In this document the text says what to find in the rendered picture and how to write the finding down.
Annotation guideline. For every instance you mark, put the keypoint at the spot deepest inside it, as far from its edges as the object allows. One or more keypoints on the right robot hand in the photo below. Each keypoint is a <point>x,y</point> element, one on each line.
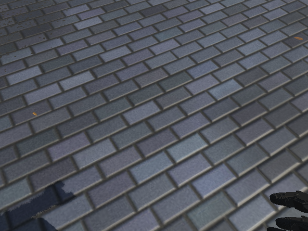
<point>297,200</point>

